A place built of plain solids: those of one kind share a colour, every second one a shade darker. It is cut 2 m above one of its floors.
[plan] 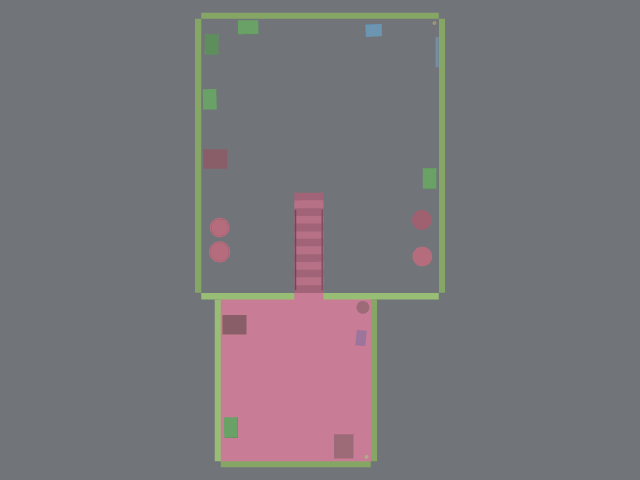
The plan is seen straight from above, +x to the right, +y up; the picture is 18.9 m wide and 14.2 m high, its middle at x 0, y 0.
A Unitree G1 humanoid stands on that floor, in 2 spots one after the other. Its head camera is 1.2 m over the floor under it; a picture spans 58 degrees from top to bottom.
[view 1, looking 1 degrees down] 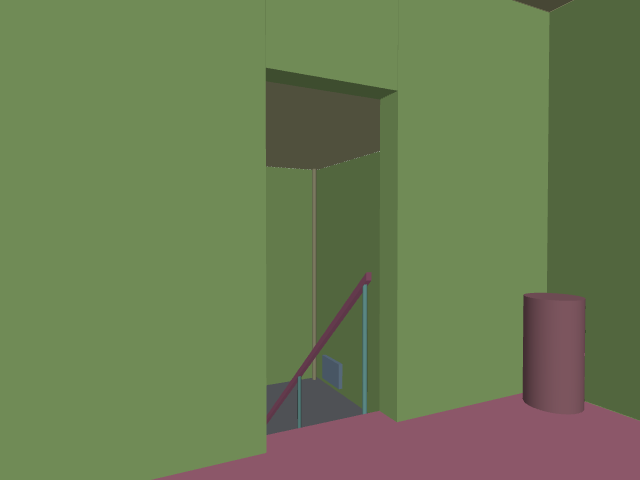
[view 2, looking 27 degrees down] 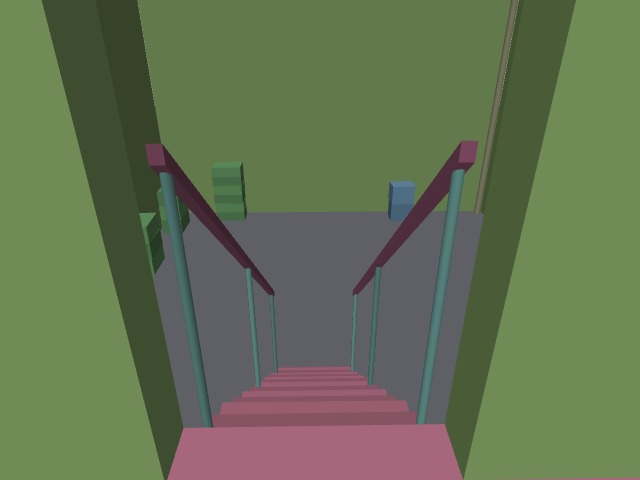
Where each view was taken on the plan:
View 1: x -1.52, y -3.99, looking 64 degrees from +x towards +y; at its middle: wall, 11.50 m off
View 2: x -0.33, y -2.56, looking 89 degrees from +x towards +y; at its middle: ground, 8.64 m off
